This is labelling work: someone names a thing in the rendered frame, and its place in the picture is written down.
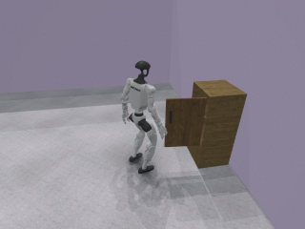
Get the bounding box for robot left hand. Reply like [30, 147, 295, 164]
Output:
[122, 113, 130, 124]

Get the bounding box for robot right hand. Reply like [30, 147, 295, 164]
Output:
[158, 126, 168, 139]

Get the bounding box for left robot forearm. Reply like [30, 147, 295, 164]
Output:
[121, 98, 128, 114]

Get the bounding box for robot right upper arm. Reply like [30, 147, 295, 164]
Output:
[145, 84, 156, 113]

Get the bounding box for cupboard door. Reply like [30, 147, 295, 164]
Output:
[164, 97, 207, 147]

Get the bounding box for robot head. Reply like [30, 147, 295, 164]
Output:
[133, 60, 151, 85]

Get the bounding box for robot left upper arm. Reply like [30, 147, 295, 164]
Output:
[121, 78, 134, 101]

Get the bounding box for robot left shin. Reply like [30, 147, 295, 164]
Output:
[132, 131, 144, 157]

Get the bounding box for handle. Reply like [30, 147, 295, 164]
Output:
[169, 108, 173, 124]

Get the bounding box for right robot forearm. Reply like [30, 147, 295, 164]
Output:
[151, 107, 163, 129]

